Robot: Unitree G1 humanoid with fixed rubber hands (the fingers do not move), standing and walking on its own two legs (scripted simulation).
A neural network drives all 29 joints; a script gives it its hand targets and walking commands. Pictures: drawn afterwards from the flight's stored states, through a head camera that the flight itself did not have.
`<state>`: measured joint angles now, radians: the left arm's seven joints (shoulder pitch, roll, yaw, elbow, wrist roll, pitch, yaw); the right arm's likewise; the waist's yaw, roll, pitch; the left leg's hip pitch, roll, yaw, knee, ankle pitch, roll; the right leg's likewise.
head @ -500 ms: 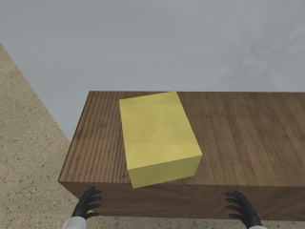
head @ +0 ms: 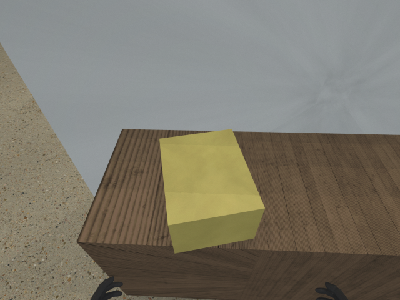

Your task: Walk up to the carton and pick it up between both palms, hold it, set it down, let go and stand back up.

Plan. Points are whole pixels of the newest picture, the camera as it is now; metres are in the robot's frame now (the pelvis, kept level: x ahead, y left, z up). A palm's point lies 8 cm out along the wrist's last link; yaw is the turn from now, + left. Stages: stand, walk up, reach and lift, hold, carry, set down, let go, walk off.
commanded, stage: stand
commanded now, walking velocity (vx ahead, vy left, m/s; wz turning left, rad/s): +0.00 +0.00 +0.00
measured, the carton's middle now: (205, 186) +0.43 +0.02 -0.10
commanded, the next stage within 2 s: none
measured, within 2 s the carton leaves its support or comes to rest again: neither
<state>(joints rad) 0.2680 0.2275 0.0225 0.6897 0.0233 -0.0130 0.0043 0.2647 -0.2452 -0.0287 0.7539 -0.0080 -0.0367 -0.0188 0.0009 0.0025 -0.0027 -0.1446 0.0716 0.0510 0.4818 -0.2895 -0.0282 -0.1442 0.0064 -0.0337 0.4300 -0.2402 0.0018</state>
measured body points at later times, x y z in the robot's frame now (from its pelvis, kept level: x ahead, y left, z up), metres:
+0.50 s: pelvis -0.04 +0.03 +0.00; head -0.05 +0.04 +0.45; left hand +0.01 +0.28 -0.14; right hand +0.00 -0.23 -0.13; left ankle -0.02 +0.13 -0.74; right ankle +0.00 -0.12 -0.74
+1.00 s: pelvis -0.03 +0.02 +0.00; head -0.04 +0.02 +0.45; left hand -0.03 +0.27 -0.15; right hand -0.01 -0.23 -0.14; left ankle -0.02 +0.13 -0.74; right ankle +0.00 -0.12 -0.74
